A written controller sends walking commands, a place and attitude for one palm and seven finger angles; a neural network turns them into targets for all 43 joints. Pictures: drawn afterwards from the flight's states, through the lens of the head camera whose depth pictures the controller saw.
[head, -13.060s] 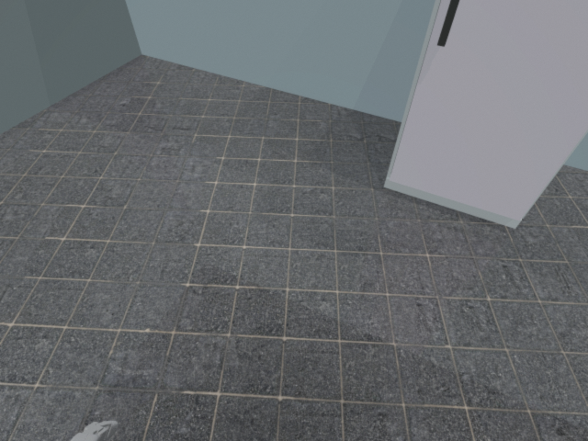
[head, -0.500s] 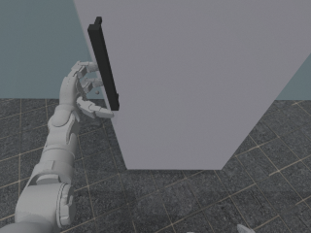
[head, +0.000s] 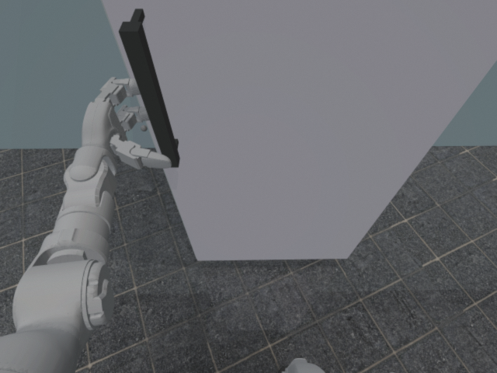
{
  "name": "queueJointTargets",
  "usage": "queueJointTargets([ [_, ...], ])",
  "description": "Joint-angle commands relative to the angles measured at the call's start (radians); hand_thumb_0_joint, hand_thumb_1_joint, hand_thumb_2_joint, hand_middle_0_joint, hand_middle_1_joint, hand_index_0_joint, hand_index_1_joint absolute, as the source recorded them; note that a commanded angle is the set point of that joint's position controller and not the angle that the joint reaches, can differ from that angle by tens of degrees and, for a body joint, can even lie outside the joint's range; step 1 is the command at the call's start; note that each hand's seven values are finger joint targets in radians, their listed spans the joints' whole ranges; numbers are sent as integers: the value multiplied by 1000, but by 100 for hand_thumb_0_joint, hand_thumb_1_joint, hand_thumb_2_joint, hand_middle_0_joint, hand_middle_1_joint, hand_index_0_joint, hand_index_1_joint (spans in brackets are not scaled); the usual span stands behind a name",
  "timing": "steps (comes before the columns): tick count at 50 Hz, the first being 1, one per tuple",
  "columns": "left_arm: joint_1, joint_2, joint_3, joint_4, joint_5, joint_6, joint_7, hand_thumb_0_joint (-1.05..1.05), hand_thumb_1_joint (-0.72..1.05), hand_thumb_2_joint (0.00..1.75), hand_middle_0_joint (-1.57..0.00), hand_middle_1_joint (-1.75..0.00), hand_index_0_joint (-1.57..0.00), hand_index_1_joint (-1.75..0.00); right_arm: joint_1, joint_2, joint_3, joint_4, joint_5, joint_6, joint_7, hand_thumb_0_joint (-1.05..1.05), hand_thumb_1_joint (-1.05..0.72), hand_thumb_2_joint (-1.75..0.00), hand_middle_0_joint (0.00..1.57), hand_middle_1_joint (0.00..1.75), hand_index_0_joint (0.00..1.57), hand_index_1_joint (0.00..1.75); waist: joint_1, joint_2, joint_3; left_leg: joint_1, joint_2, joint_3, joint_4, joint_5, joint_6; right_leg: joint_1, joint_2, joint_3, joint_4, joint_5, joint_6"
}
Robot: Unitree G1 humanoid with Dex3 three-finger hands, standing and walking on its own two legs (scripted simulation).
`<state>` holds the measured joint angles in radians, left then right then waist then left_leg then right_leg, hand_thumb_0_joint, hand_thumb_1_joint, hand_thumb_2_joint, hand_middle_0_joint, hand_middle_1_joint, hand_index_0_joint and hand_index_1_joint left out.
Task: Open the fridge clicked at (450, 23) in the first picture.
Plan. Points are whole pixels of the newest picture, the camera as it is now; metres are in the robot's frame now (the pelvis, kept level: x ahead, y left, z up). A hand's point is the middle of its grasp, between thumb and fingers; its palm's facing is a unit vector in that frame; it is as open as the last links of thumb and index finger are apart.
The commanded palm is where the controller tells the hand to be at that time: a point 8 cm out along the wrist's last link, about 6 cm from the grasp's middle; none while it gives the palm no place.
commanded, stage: feel for the door with the fingertips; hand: left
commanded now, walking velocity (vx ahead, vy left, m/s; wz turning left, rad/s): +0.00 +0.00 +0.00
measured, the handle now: (158, 101) +0.51 +0.14 +0.14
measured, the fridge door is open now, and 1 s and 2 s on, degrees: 0 0 0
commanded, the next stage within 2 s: slide the fingers in behind the handle in 0.02 s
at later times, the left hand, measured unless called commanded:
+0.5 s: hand (142, 131) +0.46 +0.16 +0.12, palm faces -0.03 -1.00 -0.01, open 13.9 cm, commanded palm +0.43 +0.21 +0.12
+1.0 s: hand (150, 128) +0.47 +0.15 +0.12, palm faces -0.02 -1.00 +0.00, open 13.9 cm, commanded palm +0.44 +0.19 +0.12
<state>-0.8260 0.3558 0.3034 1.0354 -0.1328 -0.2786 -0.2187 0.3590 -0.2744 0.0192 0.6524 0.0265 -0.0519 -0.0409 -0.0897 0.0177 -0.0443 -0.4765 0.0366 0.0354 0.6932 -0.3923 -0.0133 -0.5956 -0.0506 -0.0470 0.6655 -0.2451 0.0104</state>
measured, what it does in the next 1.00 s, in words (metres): stands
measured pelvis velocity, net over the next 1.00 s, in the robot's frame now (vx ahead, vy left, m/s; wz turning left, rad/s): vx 0.01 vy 0.00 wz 0.01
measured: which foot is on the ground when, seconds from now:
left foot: down 0.00-1.00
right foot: down 0.00-1.00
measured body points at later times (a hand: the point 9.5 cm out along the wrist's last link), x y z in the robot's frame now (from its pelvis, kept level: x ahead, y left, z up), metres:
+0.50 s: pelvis +0.00 +0.00 +0.00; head +0.06 -0.01 +0.45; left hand +0.46 +0.21 +0.13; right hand +0.05 -0.26 -0.12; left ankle -0.03 +0.13 -0.72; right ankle +0.05 -0.13 -0.72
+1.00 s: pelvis +0.01 +0.00 +0.00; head +0.07 +0.00 +0.45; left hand +0.46 +0.20 +0.12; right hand +0.07 -0.25 -0.12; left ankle -0.03 +0.13 -0.72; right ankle +0.05 -0.13 -0.72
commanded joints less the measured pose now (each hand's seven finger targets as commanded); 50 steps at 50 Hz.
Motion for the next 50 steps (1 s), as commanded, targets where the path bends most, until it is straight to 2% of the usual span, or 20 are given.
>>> queueJointTargets([
  [1, -493, 254, 49, -214, -10, -85, 3, 0, -50, 30, -30, -120, -30, -120, 77, -141, -47, -92, -2, -25, -13, 0, -90, -90, 20, 30, 20, 30, -9, -30, -396, -8, -49, -7, -89, 251, 30, 356, 50, 20, -30, 298, -23],
  [3, -520, 271, 54, -209, -9, -91, 1, 0, -50, 30, -30, -120, -30, -120, 82, -144, -47, -88, -1, -24, -16, 0, -90, -90, 20, 30, 20, 30, -16, -6, -389, -1, -47, -12, -91, 245, 30, 337, 51, 18, -31, 281, -24],
  [6, -538, 235, 26, -201, -9, -89, 1, 0, -50, 30, -30, -120, -30, -120, 86, -140, -46, -83, -3, -27, -14, 0, -90, -90, 20, 30, 20, 30, -23, 36, -389, 15, -48, -13, -88, 233, 27, 304, 52, 16, -34, 259, -26],
  [7, -549, 262, 44, -200, -8, -94, 4, 0, -50, 30, -30, -120, -30, -120, 98, -146, -48, -79, -4, -26, -17, 0, -90, -90, 20, 30, 20, 30, -25, -1, -404, 18, -47, -19, -84, 248, 29, 315, 54, 11, -29, 267, -26],
  [8, -533, 238, 31, -189, -10, -92, 2, 0, -50, 30, -30, -120, -30, -120, 95, -143, -48, -81, -3, -28, -15, 0, -90, -90, 20, 30, 20, 30, -25, -7, -398, 16, -46, -19, -88, 242, 29, 308, 56, 11, -33, 263, -24],
  [11, -496, 252, 52, -201, -15, -96, 0, 0, -50, 30, -30, -120, -30, -120, 94, -144, -49, -85, -6, -28, -11, 0, -90, -90, 20, 30, 20, 30, -8, -13, -422, 5, -48, -12, -88, 248, 29, 343, 54, 16, -30, 283, -25],
  [13, -461, 229, 36, -220, -18, -99, -6, 0, -50, 30, -30, -120, -30, -120, 84, -140, -46, -97, -4, -28, -8, 0, -90, -90, 20, 30, 20, 30, 1, 40, -426, 24, -48, -9, -88, 271, 26, 335, 55, 13, -25, 292, -30],
  [14, -466, 237, 43, -222, -22, -98, -5, 0, -50, 30, -30, -120, -30, -120, 87, -142, -48, -92, -4, -27, -8, 0, -90, -90, 20, 30, 20, 30, -5, -3, -407, 15, -44, -13, -90, 261, 27, 330, 56, 9, -30, 285, -28],
  [17, -431, 254, 57, -238, -19, -96, -3, 0, -50, 30, -30, -120, -30, -120, 84, -146, -50, -103, -4, -24, -9, 0, -90, -90, 20, 30, 20, 30, 10, 5, -406, 13, -45, -11, -94, 272, 28, 345, 55, 8, -24, 289, -32],
  [21, -408, 192, 14, -244, -25, -74, -6, 0, -50, 30, -30, -120, -30, -120, 68, -139, -49, -112, 1, -23, -4, 0, -90, -90, 20, 30, 20, 30, 3, 2, -359, 6, -44, -7, -104, 231, 26, 317, 55, 6, -39, 254, -29],
  [23, -434, 174, -6, -283, -26, -77, 0, 0, -50, 30, -30, -120, -30, -120, 62, -137, -49, -113, 1, -25, -5, 0, -90, -90, 20, 30, 20, 30, -1, 23, -372, 31, -43, -13, -104, 242, 24, 308, 55, 3, -36, 248, -31],
  [26, -422, 167, 0, -290, -33, -72, 14, 0, -50, 30, -30, -120, -30, -120, 60, -138, -51, -112, 1, -29, -5, 0, -90, -90, 20, 30, 20, 30, 2, -34, -370, 24, -42, -14, -105, 235, 26, 322, 56, 3, -40, 251, -29],
  [29, -462, 153, -20, -274, -18, -70, 26, 0, -50, 30, -30, -120, -30, -120, 55, -133, -47, -101, 0, -29, -8, 0, -90, -90, 20, 30, 20, 30, -12, 13, -349, 35, -44, -12, -101, 228, 25, 289, 53, 4, -41, 240, -28],
  [30, -469, 177, -1, -271, -13, -72, 33, 0, -50, 30, -30, -120, -30, -120, 62, -135, -49, -96, -2, -30, -8, 0, -90, -90, 20, 30, 20, 30, -7, -18, -353, 24, -45, -17, -101, 227, 25, 301, 53, 3, -38, 240, -28],
  [33, -468, 162, -12, -264, -10, -77, 40, 0, -50, 30, -30, -120, -30, -120, 52, -131, -45, -99, -2, -32, -9, 0, -90, -90, 20, 30, 20, 30, -6, 18, -366, 39, -46, -17, -98, 237, 23, 294, 52, 4, -34, 244, -30],
  [37, -413, 162, 3, -264, -18, -78, 40, 0, -50, 30, -30, -120, -30, -120, 59, -133, -48, -107, -6, -32, -5, 0, -90, -90, 20, 30, 20, 30, 11, -14, -414, 45, -46, -16, -87, 318, 23, 342, 54, 3, -18, 323, -33],
  [41, -420, 130, -24, -281, -12, -66, 43, 0, -50, 30, -30, -120, -30, -120, 54, -128, -49, -107, -4, -25, 1, 0, -90, -90, 20, 30, 20, 30, 7, 3, -397, 39, -46, -12, -88, 308, 21, 327, 54, 2, -21, 323, -31],
  [46, -450, 113, -34, -249, -12, -53, 53, 0, -50, 30, -30, -120, -30, -120, 63, -130, -51, -97, -5, -21, 0, 0, -90, -90, 20, 30, 20, 30, -9, -37, -361, 21, -46, -14, -92, 271, 24, 315, 54, -1, -30, 296, -29],
  [48, -466, 99, -50, -281, -9, -59, 53, 0, -50, 30, -30, -120, -30, -120, 65, -127, -52, -96, -7, -22, 1, 0, -90, -90, 20, 30, 20, 30, -10, 11, -398, 55, -47, -17, -85, 311, 23, 308, 53, -1, -23, 315, -31],
  [50, -454, 54, -81, -284, -13, -55, 51, 0, -50, 30, -30, -120, -30, -120, 64, -122, -53, -93, -7, -23, 4, 0, -90, -90, 20, 30, 20, 30, -15, 9, -396, 66, -45, -15, -80, 327, 22, 297, 56, -5, -24, 325, -30],
])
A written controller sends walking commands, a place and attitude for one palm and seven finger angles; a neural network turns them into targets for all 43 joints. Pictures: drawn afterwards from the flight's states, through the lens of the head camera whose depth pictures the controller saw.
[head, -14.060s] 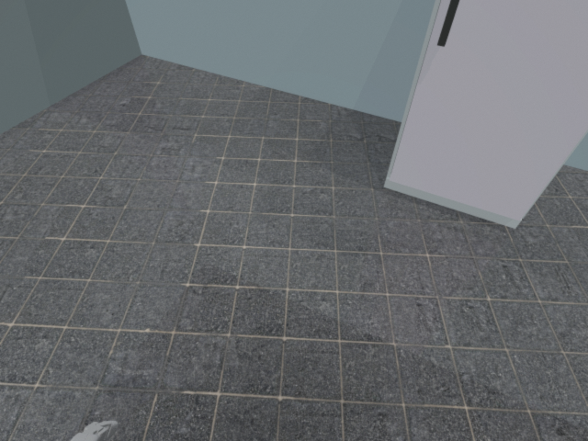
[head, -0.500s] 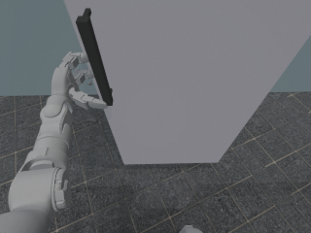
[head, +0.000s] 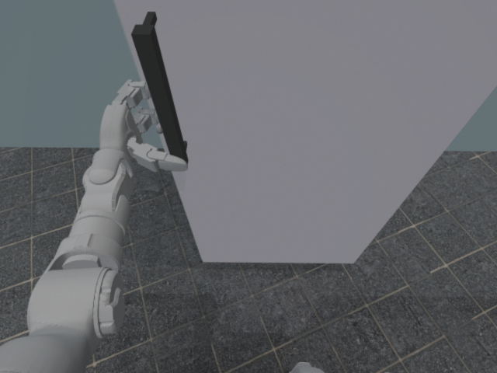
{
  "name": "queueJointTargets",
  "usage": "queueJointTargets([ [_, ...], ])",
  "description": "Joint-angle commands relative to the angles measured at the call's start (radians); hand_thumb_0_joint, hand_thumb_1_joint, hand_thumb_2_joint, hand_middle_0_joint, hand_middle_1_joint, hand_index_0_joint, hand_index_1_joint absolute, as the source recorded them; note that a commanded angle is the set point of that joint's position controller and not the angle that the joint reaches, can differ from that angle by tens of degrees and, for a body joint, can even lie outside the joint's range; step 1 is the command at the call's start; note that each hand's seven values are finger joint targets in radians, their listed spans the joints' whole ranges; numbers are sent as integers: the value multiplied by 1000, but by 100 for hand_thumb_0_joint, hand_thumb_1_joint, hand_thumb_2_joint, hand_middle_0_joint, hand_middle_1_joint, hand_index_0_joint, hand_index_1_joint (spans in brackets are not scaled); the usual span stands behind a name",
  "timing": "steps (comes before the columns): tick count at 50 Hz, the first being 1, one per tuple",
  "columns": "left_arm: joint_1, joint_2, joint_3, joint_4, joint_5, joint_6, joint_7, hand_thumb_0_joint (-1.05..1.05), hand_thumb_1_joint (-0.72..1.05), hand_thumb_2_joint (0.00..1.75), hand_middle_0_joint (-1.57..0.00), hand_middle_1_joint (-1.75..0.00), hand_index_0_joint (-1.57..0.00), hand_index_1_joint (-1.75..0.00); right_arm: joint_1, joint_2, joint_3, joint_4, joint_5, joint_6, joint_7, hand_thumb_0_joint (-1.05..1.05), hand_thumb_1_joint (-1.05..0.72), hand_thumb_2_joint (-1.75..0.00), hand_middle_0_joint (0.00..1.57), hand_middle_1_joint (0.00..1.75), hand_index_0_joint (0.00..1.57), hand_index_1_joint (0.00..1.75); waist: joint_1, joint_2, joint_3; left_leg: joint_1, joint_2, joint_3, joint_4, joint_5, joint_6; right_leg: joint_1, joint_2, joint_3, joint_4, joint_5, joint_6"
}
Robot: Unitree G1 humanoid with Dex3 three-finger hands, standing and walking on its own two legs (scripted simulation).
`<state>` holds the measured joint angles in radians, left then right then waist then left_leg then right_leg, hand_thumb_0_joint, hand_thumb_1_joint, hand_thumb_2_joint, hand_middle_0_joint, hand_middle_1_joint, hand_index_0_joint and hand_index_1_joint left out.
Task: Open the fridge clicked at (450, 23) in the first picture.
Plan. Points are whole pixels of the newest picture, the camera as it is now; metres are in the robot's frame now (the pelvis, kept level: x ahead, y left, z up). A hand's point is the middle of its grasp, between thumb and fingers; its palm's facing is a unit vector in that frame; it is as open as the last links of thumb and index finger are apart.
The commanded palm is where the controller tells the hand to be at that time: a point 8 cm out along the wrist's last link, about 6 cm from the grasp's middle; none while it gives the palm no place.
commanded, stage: slide the fingers in behind the handle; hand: left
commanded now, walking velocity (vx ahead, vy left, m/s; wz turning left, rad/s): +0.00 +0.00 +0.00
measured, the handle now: (168, 103) +0.51 +0.13 +0.14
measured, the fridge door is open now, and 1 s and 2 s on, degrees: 0 0 0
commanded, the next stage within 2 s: grip the handle and tug to test in 0.94 s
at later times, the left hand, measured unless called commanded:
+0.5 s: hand (181, 132) +0.46 +0.11 +0.12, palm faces -0.03 -1.00 -0.02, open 14.0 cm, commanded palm +0.43 +0.15 +0.12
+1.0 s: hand (181, 133) +0.46 +0.11 +0.12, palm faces -0.03 -1.00 -0.01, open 14.1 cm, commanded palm +0.43 +0.16 +0.12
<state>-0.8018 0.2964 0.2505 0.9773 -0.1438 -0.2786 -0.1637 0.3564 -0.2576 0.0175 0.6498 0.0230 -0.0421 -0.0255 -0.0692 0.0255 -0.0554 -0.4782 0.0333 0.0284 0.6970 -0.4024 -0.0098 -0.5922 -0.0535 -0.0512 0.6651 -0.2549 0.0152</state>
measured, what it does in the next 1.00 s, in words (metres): stands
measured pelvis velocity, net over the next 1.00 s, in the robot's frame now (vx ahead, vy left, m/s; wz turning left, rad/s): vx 0.00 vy -0.01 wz -0.01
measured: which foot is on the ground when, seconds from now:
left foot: down 0.00-1.00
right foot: down 0.00-1.00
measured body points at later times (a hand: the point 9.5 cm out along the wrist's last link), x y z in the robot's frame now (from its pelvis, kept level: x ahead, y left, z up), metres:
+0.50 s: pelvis +0.00 +0.00 +0.00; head +0.06 -0.01 +0.45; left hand +0.46 +0.16 +0.13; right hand +0.07 -0.25 -0.12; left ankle -0.04 +0.12 -0.72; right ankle +0.04 -0.13 -0.72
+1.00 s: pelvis +0.00 -0.01 +0.00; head +0.05 -0.02 +0.45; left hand +0.45 +0.16 +0.13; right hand +0.07 -0.26 -0.12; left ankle -0.04 +0.12 -0.72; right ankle +0.04 -0.13 -0.72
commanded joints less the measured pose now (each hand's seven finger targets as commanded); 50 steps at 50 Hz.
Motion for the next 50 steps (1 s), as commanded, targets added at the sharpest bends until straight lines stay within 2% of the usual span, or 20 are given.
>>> queueJointTargets([
  [1, -459, 128, -11, -202, -3, -51, -2, 0, -50, 30, -30, -120, -30, -120, 74, -142, -52, -86, -4, -32, -10, 0, -90, -90, 20, 30, 20, 30, -29, -45, -372, 51, -40, -13, -86, 332, 19, 301, 60, -4, -22, 333, -36],
  [5, -465, 120, -23, -290, -2, -65, 0, 0, -50, 30, -30, -120, -30, -120, 61, -136, -55, -95, -5, -32, -7, 0, -90, -90, 20, 30, 20, 30, -18, 20, -428, 85, -43, -7, -83, 374, 17, 325, 57, 1, -16, 365, -38],
  [6, -452, 98, -31, -291, -7, -63, 3, 0, -50, 30, -30, -120, -30, -120, 58, -132, -54, -95, -5, -35, -4, 0, -90, -90, 20, 30, 20, 30, -17, 17, -417, 90, -42, -9, -83, 373, 16, 320, 59, -1, -19, 361, -39],
  [10, -460, 128, -3, -262, -1, -52, 36, 0, -50, 30, -30, -120, -30, -120, 56, -137, -52, -88, -5, -32, -6, 0, -90, -90, 20, 30, 20, 30, -19, -41, -359, 51, -40, -13, -98, 315, 17, 312, 60, -6, -26, 316, -37],
  [13, -454, 147, 13, -298, 20, -62, 66, 0, -50, 30, -30, -120, -30, -120, 51, -131, -51, -98, -9, -33, -6, 0, -90, -90, 20, 30, 20, 30, 1, 0, -402, 68, -44, -14, -100, 343, 15, 331, 58, -2, -18, 327, -40],
  [14, -451, 111, -14, -310, 21, -63, 72, 0, -50, 30, -30, -120, -30, -120, 44, -125, -50, -100, -9, -35, -4, 0, -90, -90, 20, 30, 20, 30, -7, 12, -401, 80, -42, -8, -99, 353, 14, 326, 58, -1, -20, 339, -38],
  [17, -431, 109, -9, -252, 24, -59, 86, 0, -50, 30, -30, -120, -30, -120, 48, -132, -51, -96, -10, -33, -6, 0, -90, -90, 20, 30, 20, 30, -11, -71, -361, 47, -40, -9, -109, 317, 18, 332, 60, -4, -29, 320, -36],
  [20, -491, 87, -37, -254, 34, -62, 87, 0, -50, 30, -30, -120, -30, -120, 45, -128, -51, -89, -8, -34, -8, 0, -90, -90, 20, 30, 20, 30, -27, -48, -355, 52, -43, -3, -108, 286, 19, 317, 58, 2, -35, 306, -34],
  [24, -462, 36, -68, -297, 26, -70, 84, 0, -50, 30, -30, -120, -30, -120, 43, -122, -54, -94, -9, -41, -4, 0, -90, -90, 20, 30, 20, 30, -16, -3, -412, 102, -41, -4, -97, 357, 15, 322, 60, 0, -26, 350, -38],
  [27, -475, 51, -55, -247, 24, -60, 90, 0, -50, 30, -30, -120, -30, -120, 52, -128, -53, -80, -11, -39, -6, 0, -90, -90, 20, 30, 20, 30, -26, -64, -363, 64, -43, -8, -105, 315, 19, 323, 59, -3, -36, 328, -36],
  [29, -467, 65, -52, -264, 40, -68, 94, 0, -50, 30, -30, -120, -30, -120, 47, -126, -54, -84, -11, -37, -5, 0, -90, -90, 20, 30, 20, 30, -17, -34, -384, 67, -45, -5, -106, 309, 19, 327, 57, 1, -30, 325, -37],
  [31, -483, 30, -80, -279, 38, -73, 91, 0, -50, 30, -30, -120, -30, -120, 43, -121, -53, -85, -12, -41, -2, 0, -90, -90, 20, 30, 20, 30, -21, -20, -383, 74, -47, -3, -105, 304, 18, 323, 56, 2, -34, 324, -37],
  [37, -421, 98, -16, -275, 23, -73, 82, 0, -50, 30, -30, -120, -30, -120, 37, -130, -54, -93, -10, -36, -7, 0, -90, -90, 20, 30, 20, 30, -3, -57, -398, 50, -49, 5, -108, 311, 25, 383, 56, 10, -36, 356, -37],
  [39, -427, 78, -37, -304, 23, -77, 74, 0, -50, 30, -30, -120, -30, -120, 31, -123, -53, -96, -7, -36, -6, 0, -90, -90, 20, 30, 20, 30, -3, -24, -395, 57, -49, 8, -113, 313, 22, 378, 55, 10, -37, 358, -37],
  [42, -413, 97, -22, -282, 20, -69, 76, 0, -50, 30, -30, -120, -30, -120, 33, -130, -53, -94, -7, -32, -10, 0, -90, -90, 20, 30, 20, 30, -6, -58, -370, 45, -48, 5, -117, 293, 24, 372, 56, 7, -44, 337, -36],
  [43, -439, 74, -46, -292, 21, -69, 75, 0, -50, 30, -30, -120, -30, -120, 28, -125, -53, -93, -5, -33, -10, 0, -90, -90, 20, 30, 20, 30, -19, -35, -360, 59, -46, 7, -117, 297, 23, 354, 56, 7, -46, 339, -35],
  [46, -406, 64, -39, -285, 14, -62, 75, 0, -50, 30, -30, -120, -30, -120, 28, -125, -54, -96, -5, -35, -7, 0, -90, -90, 20, 30, 20, 30, -7, -48, -367, 62, -47, 8, -116, 302, 23, 361, 57, 7, -48, 346, -36],
  [47, -407, 92, -19, -275, 15, -63, 77, 0, -50, 30, -30, -120, -30, -120, 35, -132, -54, -95, -7, -33, -11, 0, -90, -90, 20, 30, 20, 30, -8, -74, -370, 53, -47, 5, -117, 304, 24, 371, 57, 3, -44, 344, -35],
  [49, -448, 88, -30, -278, 22, -63, 75, 0, -50, 30, -30, -120, -30, -120, 31, -127, -53, -91, -7, -30, -12, 0, -90, -90, 20, 30, 20, 30, -18, -41, -365, 54, -49, 9, -115, 293, 23, 357, 54, 10, -46, 341, -33],
  [50, -436, 100, -19, -282, 23, -65, 76, 0, -50, 30, -30, -120, -30, -120, 34, -127, -54, -90, -7, -31, -11, 0, -90, -90, 20, 30, 20, 30, -9, -43, -377, 56, -48, 7, -115, 299, 23, 362, 55, 9, -43, 342, -35],
])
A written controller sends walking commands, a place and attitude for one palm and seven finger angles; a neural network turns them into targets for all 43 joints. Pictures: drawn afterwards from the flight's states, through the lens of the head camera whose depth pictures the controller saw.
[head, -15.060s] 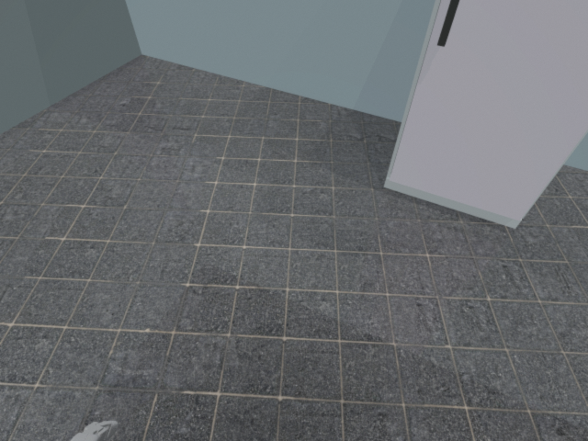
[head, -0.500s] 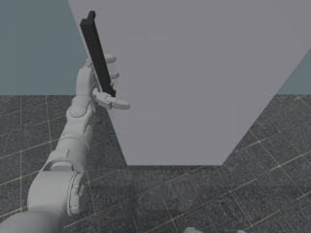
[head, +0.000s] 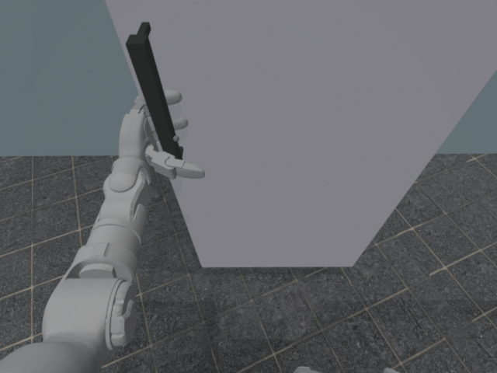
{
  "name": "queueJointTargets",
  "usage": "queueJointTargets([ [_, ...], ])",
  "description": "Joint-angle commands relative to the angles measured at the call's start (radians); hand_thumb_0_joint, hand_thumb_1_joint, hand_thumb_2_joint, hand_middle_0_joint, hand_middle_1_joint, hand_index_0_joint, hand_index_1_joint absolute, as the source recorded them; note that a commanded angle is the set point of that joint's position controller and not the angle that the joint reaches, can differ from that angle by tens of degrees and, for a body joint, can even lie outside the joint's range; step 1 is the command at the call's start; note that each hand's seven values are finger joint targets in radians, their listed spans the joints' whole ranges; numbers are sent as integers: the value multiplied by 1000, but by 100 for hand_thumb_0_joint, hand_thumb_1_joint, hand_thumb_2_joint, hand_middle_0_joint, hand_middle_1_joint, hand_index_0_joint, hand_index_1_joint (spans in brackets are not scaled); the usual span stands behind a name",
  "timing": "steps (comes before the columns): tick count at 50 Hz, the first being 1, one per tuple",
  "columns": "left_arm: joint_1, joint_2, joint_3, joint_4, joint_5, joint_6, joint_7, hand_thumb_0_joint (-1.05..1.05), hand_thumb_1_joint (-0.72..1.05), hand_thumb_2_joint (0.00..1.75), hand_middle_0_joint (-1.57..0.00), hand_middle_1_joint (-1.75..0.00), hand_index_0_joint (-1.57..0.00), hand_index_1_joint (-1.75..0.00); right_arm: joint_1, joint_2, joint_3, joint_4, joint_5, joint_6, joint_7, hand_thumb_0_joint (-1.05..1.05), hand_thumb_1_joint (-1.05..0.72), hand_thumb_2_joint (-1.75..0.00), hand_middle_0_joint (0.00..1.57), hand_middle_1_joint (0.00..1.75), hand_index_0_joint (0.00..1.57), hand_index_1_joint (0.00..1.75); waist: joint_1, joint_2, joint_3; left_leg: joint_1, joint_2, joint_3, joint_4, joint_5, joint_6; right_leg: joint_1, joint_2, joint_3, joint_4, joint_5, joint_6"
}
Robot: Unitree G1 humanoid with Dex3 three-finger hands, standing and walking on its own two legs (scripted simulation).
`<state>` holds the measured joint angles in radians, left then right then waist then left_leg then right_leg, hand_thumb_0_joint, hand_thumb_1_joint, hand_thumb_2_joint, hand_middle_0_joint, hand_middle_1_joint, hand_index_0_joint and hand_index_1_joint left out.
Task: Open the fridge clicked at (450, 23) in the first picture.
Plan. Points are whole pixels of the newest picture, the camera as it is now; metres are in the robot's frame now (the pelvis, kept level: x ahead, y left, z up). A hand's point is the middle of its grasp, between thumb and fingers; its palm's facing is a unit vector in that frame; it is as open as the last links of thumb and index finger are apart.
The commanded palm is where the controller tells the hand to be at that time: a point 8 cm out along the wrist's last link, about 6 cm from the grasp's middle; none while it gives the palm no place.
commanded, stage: grip the handle and tug to test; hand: left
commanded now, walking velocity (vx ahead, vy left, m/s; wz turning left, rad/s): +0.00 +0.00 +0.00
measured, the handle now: (163, 110) +0.51 +0.14 +0.14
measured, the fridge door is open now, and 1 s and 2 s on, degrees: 0 0 1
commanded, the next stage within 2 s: pull the door a little, standing still in 1.46 s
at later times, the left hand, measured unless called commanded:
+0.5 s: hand (174, 138) +0.46 +0.12 +0.12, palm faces -0.01 -1.00 -0.01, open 9.5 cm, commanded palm +0.42 +0.16 +0.12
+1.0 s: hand (172, 139) +0.45 +0.12 +0.12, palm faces -0.03 -1.00 +0.00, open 5.9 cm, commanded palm +0.42 +0.17 +0.12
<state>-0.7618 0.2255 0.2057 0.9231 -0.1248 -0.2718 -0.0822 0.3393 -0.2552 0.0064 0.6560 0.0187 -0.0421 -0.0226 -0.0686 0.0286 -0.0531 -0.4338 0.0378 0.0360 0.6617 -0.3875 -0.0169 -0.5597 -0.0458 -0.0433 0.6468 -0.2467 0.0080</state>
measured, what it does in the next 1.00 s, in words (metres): stands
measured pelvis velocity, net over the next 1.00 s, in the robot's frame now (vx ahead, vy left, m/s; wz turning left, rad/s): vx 0.00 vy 0.00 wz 0.00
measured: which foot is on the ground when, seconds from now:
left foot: down 0.00-1.00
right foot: down 0.00-1.00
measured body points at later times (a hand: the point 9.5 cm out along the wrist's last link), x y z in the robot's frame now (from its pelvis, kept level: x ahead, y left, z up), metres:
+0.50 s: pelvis +0.00 +0.00 +0.00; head +0.05 -0.01 +0.45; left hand +0.45 +0.17 +0.12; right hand +0.07 -0.25 -0.12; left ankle -0.04 +0.13 -0.72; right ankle +0.04 -0.13 -0.72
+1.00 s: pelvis +0.00 +0.00 +0.00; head +0.05 +0.00 +0.45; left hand +0.45 +0.17 +0.13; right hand +0.09 -0.25 -0.12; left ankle -0.04 +0.13 -0.72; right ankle +0.04 -0.13 -0.72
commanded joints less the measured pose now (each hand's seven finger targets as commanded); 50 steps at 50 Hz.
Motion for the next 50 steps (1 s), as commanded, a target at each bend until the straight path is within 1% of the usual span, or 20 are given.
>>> queueJointTargets([
  [1, -471, 162, 21, -238, 3, -73, -6, 0, -50, 30, -30, -120, -30, -120, 48, -128, -43, -100, -4, -32, -13, 0, -90, -90, 20, 30, 20, 30, -8, -51, -389, 17, -52, -1, -80, 293, 30, 336, 48, 1, -23, 343, -28],
  [3, -453, 141, 2, -243, 1, -75, -8, 0, -45, 32, -30, -121, -30, -121, 41, -125, -40, -106, -1, -32, -12, 0, -90, -90, 20, 30, 20, 30, -4, -14, -387, 29, -51, -3, -79, 312, 26, 327, 47, -2, -20, 345, -31],
  [6, -477, 145, 6, -239, 0, -72, -4, 0, -31, 38, -32, -123, -32, -123, 47, -130, -43, -101, -3, -31, -11, 0, -90, -90, 20, 30, 20, 30, -14, -59, -378, 17, -50, -5, -82, 288, 27, 324, 49, -4, -24, 329, -27],
  [7, -461, 158, 19, -245, 1, -75, -1, 0, -27, 40, -32, -123, -32, -123, 47, -132, -44, -107, -4, -32, -13, 0, -90, -90, 20, 30, 20, 30, -3, -56, -390, 21, -50, -8, -82, 302, 28, 333, 49, -4, -20, 332, -30],
  [9, -463, 130, -3, -244, 1, -72, -2, 0, -17, 44, -33, -125, -33, -125, 42, -125, -42, -103, -3, -33, -11, 0, -90, -90, 20, 30, 20, 30, -9, -24, -380, 34, -50, -3, -77, 311, 26, 316, 49, -3, -22, 341, -30],
  [10, -469, 134, 0, -230, 1, -69, -2, 0, -13, 46, -34, -125, -34, -125, 47, -127, -42, -98, -4, -32, -12, 0, -90, -90, 20, 30, 20, 30, -17, -64, -370, 24, -48, -6, -78, 301, 27, 314, 50, -7, -25, 337, -27],
  [13, -463, 116, -19, -254, 6, -74, 0, 0, 1, 52, -35, -127, -35, -127, 43, -125, -41, -105, -4, -35, -9, 0, -90, -90, 20, 30, 20, 30, -8, -19, -386, 43, -47, -14, -80, 321, 23, 305, 50, -9, -17, 328, -32],
  [15, -487, 100, -33, -252, 6, -71, 4, 0, 11, 56, -36, -129, -36, -129, 48, -125, -43, -97, -4, -36, -8, 0, -90, -90, 20, 30, 20, 30, -19, -23, -376, 47, -46, -13, -77, 319, 22, 288, 51, -9, -20, 325, -31],
  [17, -478, 118, -18, -258, 8, -76, 8, 0, 20, 60, -38, -130, -38, -130, 54, -129, -46, -97, -8, -37, -7, 0, -90, -90, 20, 30, 20, 30, -11, -38, -391, 47, -46, -16, -76, 337, 23, 307, 51, -11, -15, 336, -33],
  [21, -454, 94, -33, -282, 6, -75, 5, 0, 39, 68, -40, -133, -40, -133, 49, -124, -46, -99, -7, -39, -3, 0, -90, -90, 20, 30, 20, 30, -8, -40, -402, 55, -44, -11, -75, 367, 23, 320, 51, -11, -14, 371, -32],
  [27, -411, 94, -25, -291, 1, -66, 3, 0, 67, 80, -43, -137, -43, -137, 45, -125, -47, -103, -6, -41, -3, 0, -90, -90, 20, 30, 20, 30, 0, -37, -383, 52, -44, -10, -79, 368, 24, 327, 51, -13, -19, 365, -33],
  [29, -419, 132, 4, -290, 2, -63, 5, 0, 76, 84, -44, -138, -44, -138, 47, -127, -48, -97, -6, -37, -4, 0, -90, -90, 20, 30, 20, 30, -2, -48, -385, 43, -44, -6, -80, 350, 25, 332, 51, -10, -21, 366, -31],
  [32, -368, 137, 14, -307, 0, -62, 0, 0, 90, 90, -45, -140, -45, -140, 44, -128, -49, -108, -8, -35, -5, 0, -90, -90, 20, 30, 20, 30, 12, -62, -409, 43, -45, -4, -79, 379, 28, 364, 50, -8, -18, 394, -33],
  [33, -373, 115, -7, -302, -2, -57, -4, 0, 90, 90, -45, -140, -45, -140, 38, -122, -44, -108, -5, -34, -4, 0, -90, -90, 20, 30, 20, 30, 5, -37, -389, 38, -46, -2, -82, 369, 26, 353, 49, -8, -20, 391, -32],
  [34, -393, 132, 6, -302, -2, -56, -5, 0, 90, 90, -45, -140, -45, -140, 40, -125, -46, -105, -5, -32, -5, 0, -90, -90, 20, 30, 20, 30, 1, -56, -377, 33, -46, -3, -81, 359, 26, 349, 49, -9, -22, 387, -30],
  [37, -385, 136, 10, -306, 0, -52, -7, 0, 90, 90, -45, -140, -45, -140, 35, -125, -46, -112, -5, -28, -8, 0, -90, -90, 20, 30, 20, 30, 9, -27, -379, 37, -49, -1, -82, 368, 27, 354, 48, -6, -22, 387, -34],
  [41, -383, 151, 28, -272, -5, -42, -8, 0, 90, 90, -45, -140, -45, -140, 27, -126, -43, -113, -4, -23, -11, 0, -90, -90, 20, 30, 20, 30, 3, -71, -353, 12, -50, 3, -90, 305, 28, 349, 47, -4, -34, 353, -29],
  [43, -398, 164, 32, -247, -2, -42, -10, 0, 90, 90, -45, -140, -45, -140, 26, -127, -39, -110, -3, -20, -15, 0, -90, -90, 20, 30, 20, 30, 1, -59, -338, 4, -51, 0, -92, 289, 28, 342, 45, -3, -35, 334, -30],
  [47, -429, 181, 43, -238, 3, -49, -9, 0, 90, 90, -45, -140, -45, -140, 34, -129, -42, -109, -5, -17, -19, 0, -90, -90, 20, 30, 20, 30, 2, -50, -368, 14, -53, -4, -85, 299, 28, 339, 45, -1, -27, 333, -31],
  [50, -450, 140, 10, -251, -1, -51, -10, 0, 90, 90, -45, -140, -45, -140, 34, -121, -41, -107, -5, -21, -15, 0, -90, -90, 20, 30, 20, 30, -6, -24, -373, 31, -51, -3, -77, 322, 24, 319, 47, -4, -24, 351, -30],
])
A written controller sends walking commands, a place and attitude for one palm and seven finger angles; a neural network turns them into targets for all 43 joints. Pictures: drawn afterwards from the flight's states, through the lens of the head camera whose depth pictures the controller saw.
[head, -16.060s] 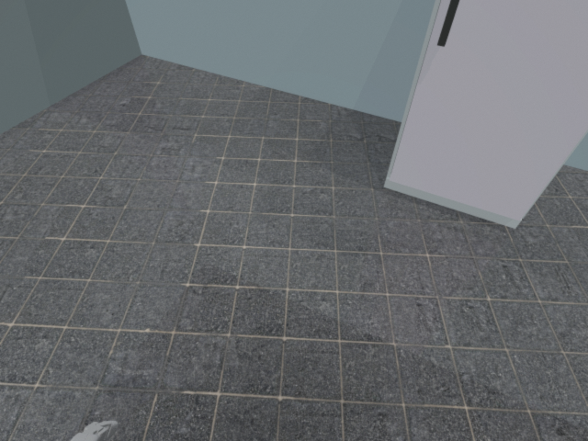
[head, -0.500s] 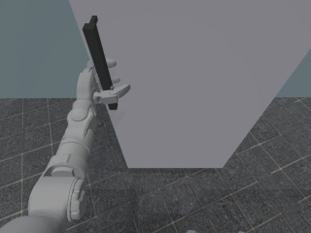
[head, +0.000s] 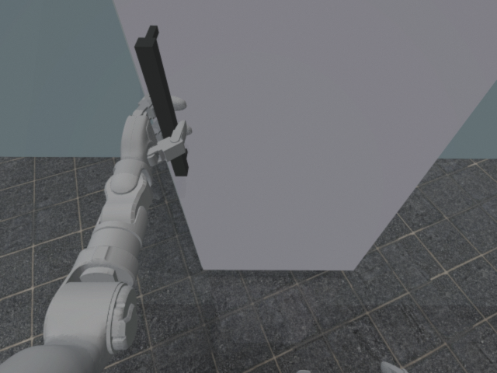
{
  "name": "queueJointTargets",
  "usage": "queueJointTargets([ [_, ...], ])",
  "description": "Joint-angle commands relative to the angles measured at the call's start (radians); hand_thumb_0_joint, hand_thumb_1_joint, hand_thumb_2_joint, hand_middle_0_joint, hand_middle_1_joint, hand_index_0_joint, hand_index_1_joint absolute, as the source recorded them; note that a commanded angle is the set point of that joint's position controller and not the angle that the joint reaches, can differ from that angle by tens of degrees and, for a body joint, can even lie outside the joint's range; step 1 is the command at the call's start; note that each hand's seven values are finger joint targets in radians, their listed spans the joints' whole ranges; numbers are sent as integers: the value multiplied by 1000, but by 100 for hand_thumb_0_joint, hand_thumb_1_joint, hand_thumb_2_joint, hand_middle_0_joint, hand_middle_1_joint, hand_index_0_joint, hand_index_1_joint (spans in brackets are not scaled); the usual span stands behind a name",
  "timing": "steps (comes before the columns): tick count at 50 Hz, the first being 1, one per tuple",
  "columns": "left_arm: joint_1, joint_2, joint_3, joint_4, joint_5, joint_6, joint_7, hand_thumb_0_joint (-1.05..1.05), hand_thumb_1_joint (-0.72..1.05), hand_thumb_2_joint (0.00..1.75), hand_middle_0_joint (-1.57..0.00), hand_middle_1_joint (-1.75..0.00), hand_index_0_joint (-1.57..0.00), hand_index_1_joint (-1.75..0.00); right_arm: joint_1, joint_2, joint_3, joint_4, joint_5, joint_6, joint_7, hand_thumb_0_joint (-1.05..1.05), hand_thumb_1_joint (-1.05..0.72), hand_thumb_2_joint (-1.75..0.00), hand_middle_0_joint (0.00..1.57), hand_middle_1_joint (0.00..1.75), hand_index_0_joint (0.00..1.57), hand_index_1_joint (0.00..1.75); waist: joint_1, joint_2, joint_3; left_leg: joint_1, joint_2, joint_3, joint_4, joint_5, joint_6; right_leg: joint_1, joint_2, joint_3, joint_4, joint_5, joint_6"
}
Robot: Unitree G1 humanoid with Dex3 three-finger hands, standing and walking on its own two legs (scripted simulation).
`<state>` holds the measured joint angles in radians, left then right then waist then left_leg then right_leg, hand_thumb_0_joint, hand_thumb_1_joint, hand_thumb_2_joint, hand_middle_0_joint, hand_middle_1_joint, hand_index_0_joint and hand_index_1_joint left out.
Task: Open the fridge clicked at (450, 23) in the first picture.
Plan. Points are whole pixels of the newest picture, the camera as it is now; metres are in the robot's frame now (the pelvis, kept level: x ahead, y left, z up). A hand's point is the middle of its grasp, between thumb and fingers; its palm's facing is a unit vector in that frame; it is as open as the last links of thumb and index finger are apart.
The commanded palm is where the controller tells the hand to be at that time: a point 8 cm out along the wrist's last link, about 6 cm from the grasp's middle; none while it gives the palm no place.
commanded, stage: grip the handle and tug to test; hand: left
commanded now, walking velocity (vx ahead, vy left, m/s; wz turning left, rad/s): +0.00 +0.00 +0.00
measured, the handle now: (169, 112) +0.51 +0.14 +0.14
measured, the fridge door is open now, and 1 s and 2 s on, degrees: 0 1 20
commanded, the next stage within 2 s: pull the door a little, standing still in 0.46 s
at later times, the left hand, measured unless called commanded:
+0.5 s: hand (179, 142) +0.45 +0.11 +0.12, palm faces -0.02 -1.00 +0.00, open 5.9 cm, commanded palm +0.40 +0.16 +0.12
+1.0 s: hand (178, 146) +0.44 +0.11 +0.12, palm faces -0.04 -1.00 +0.00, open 6.2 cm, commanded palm +0.36 +0.17 +0.12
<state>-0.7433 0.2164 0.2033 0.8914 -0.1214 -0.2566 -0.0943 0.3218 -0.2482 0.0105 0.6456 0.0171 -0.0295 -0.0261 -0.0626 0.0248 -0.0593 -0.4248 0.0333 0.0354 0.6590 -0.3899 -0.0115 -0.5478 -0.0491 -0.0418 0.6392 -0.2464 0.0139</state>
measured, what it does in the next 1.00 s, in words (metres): shifts its weight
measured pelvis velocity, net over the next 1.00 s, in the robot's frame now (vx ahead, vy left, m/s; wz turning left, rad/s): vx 0.05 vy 0.01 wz -0.05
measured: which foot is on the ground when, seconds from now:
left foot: down 0.00-1.00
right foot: down 0.00-1.00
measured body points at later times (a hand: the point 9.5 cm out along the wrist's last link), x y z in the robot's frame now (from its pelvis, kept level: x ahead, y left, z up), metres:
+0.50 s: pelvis +0.02 +0.00 +0.00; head +0.06 -0.02 +0.45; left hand +0.44 +0.17 +0.12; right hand +0.09 -0.25 -0.12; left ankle -0.04 +0.13 -0.72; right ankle +0.04 -0.13 -0.72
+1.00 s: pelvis +0.05 +0.01 +0.01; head +0.09 -0.01 +0.46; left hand +0.43 +0.17 +0.13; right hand +0.17 -0.23 -0.10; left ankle -0.04 +0.13 -0.72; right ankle +0.04 -0.13 -0.72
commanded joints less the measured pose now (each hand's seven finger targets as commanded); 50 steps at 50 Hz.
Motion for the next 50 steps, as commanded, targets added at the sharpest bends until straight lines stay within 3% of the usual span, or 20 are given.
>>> queueJointTargets([
  [1, -446, 153, 19, -218, -5, -68, 4, 0, 90, 90, -45, -140, -45, -140, 54, -130, -46, -99, -3, -34, -10, 0, -90, -90, 20, 30, 20, 30, -5, -36, -370, 17, -46, -6, -76, 327, 18, 314, 51, -8, -14, 347, -38],
  [9, -401, 90, -38, -263, 4, -66, 13, 0, 90, 90, -45, -140, -45, -140, 49, -129, -48, -110, -3, -42, 0, 0, -90, -90, 20, 30, 20, 30, -2, -17, -383, 43, -39, -10, -78, 347, 16, 301, 54, -13, -12, 337, -39],
  [10, -405, 87, -38, -276, 1, -66, 16, 0, 90, 90, -45, -140, -45, -140, 52, -129, -49, -109, -3, -44, 0, 0, -90, -90, 20, 30, 20, 30, -6, -52, -383, 43, -39, -12, -79, 345, 18, 306, 55, -16, -14, 341, -38],
  [13, -326, 77, -44, -323, 1, -64, 13, 0, 90, 90, -45, -140, -45, -140, 44, -127, -50, -121, -3, -47, 4, 0, -90, -90, 20, 30, 20, 30, 15, -20, -395, 53, -35, -9, -82, 390, 16, 327, 53, -16, -9, 364, -41],
  [15, -290, 101, -16, -341, -5, -54, 12, 0, 90, 90, -45, -140, -45, -140, 45, -129, -53, -119, -3, -48, 4, 0, -90, -90, 20, 30, 20, 30, 20, -56, -391, 42, -34, -1, -83, 394, 19, 351, 54, -14, -12, 392, -39],
  [17, -215, 107, -4, -383, -12, -49, 5, 0, 90, 90, -45, -140, -45, -140, 36, -129, -54, -135, -3, -50, 6, 0, -90, -90, 20, 30, 20, 30, 42, -55, -406, 35, -35, 4, -88, 420, 21, 394, 51, -11, -10, 422, -43],
  [19, -173, 77, -24, -429, -17, -34, -1, 0, 90, 90, -45, -140, -45, -140, 22, -121, -52, -143, 1, -50, 8, 0, -90, -90, 20, 30, 20, 30, 42, -34, -396, 49, -32, 14, -89, 447, 20, 394, 51, -10, -13, 448, -41],
  [20, -160, 71, -25, -455, -22, -29, -2, 0, 90, 90, -45, -140, -45, -140, 24, -120, -54, -145, 0, -53, 9, 0, -90, -90, 20, 30, 20, 30, 42, -62, -401, 50, -32, 14, -89, 462, 22, 410, 50, -10, -14, 473, -40],
  [22, -79, 103, 3, -501, -19, -16, -1, 0, 90, 90, -45, -140, -45, -140, 14, -123, -57, -158, 1, -51, 9, 0, -90, -90, 20, 30, 20, 30, 65, -48, -421, 46, -30, 19, -91, 506, 23, 449, 46, -6, -7, 506, -45],
  [24, -72, 65, -28, -542, -21, 3, 0, 0, 90, 90, -45, -140, -45, -140, 8, -114, -55, -161, 4, -50, 12, 0, -90, -90, 20, 30, 20, 30, 52, -38, -399, 66, -27, 23, -92, 526, 21, 433, 48, -9, -15, 526, -40],
  [27, -36, 87, -11, -588, -14, 24, 8, 0, 90, 90, -45, -140, -45, -140, 8, -117, -61, -166, 2, -44, 10, 0, -90, -90, 20, 30, 20, 30, 60, -56, -408, 78, -23, 22, -92, 580, 21, 458, 46, -11, -13, 565, -42],
  [28, -8, 57, -29, -608, -14, 34, 8, 0, 90, 90, -45, -140, -45, -140, -1, -108, -59, -172, 3, -45, 11, 0, -90, -90, 20, 30, 20, 30, 64, -17, -406, 91, -23, 26, -93, 604, 19, 456, 44, -9, -14, 581, -41],
  [29, -103, 25, -75, -617, -12, 43, 12, 0, 90, 90, -45, -140, -45, -140, 3, -109, -57, -161, 5, -43, 9, 0, -90, -90, 20, 30, 20, 30, 25, -21, -387, 118, -22, 22, -86, 601, 17, 416, 48, -16, -24, 572, -35],
  [30, -149, 82, -27, -583, -6, 51, 24, 0, 90, 90, -45, -140, -45, -140, 20, -115, -62, -144, 1, -39, 3, 0, -90, -90, 20, 30, 20, 30, 22, -52, -379, 114, -22, 17, -82, 589, 19, 411, 51, -13, -25, 571, -33],
  [31, -182, 120, -4, -551, 6, 59, 31, 0, 90, 90, -45, -140, -45, -140, 24, -119, -62, -132, -2, -29, -3, 0, -90, -90, 20, 30, 20, 30, 14, -46, -372, 108, -24, 17, -83, 566, 19, 404, 50, -11, -26, 560, -32],
  [36, -57, 52, -33, -583, -5, 75, 22, 0, 90, 90, -45, -140, -45, -140, 4, -102, -55, -153, -3, -25, 2, 0, -90, -90, 20, 30, 20, 30, 47, -18, -396, 122, -26, 18, -83, 649, 16, 437, 42, -15, -18, 608, -39],
  [38, 21, 33, -40, -591, -13, 81, 15, 0, 90, 90, -45, -140, -45, -140, -8, -100, -53, -168, -3, -23, 6, 0, -90, -90, 20, 30, 20, 30, 59, -56, -395, 113, -23, 17, -90, 652, 17, 459, 41, -19, -17, 621, -41],
  [44, 213, 29, -38, -760, -19, 97, 12, 0, 90, 90, -45, -140, -45, -140, -56, -88, -47, -218, 1, -18, 21, 0, -90, -90, 20, 30, 20, 30, 101, -25, -403, 121, -16, 27, -106, 706, 16, 519, 31, -11, -17, 664, -49],
  [45, 257, 22, -46, -785, -19, 106, 9, 0, 90, 90, -45, -140, -45, -140, -63, -87, -46, -223, 1, -15, 23, 0, -90, -90, 20, 30, 20, 30, 102, -49, -395, 119, -12, 28, -113, 701, 16, 525, 31, -13, -20, 663, -49],
  [50, 510, 8, -61, -1018, -33, 147, 5, 0, 90, 90, -45, -140, -45, -140, -106, -78, -42, -272, 4, -5, 31, 0, -90, -90, 20, 30, 20, 30, 127, -56, -391, 144, -4, 31, -128, 745, 12, 573, 26, -15, -29, 705, -51],
])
